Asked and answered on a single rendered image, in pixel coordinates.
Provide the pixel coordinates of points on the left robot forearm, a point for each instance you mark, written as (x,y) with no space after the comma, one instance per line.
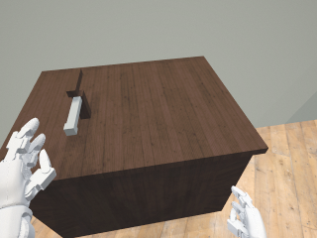
(15,222)

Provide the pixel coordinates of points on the left robot hand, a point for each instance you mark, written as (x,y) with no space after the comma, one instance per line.
(15,169)

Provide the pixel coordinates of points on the right robot hand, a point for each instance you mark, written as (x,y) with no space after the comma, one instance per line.
(251,224)

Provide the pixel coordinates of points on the tap lever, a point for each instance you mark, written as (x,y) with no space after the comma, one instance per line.
(70,127)

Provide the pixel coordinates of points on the counter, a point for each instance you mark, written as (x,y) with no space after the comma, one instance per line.
(156,140)

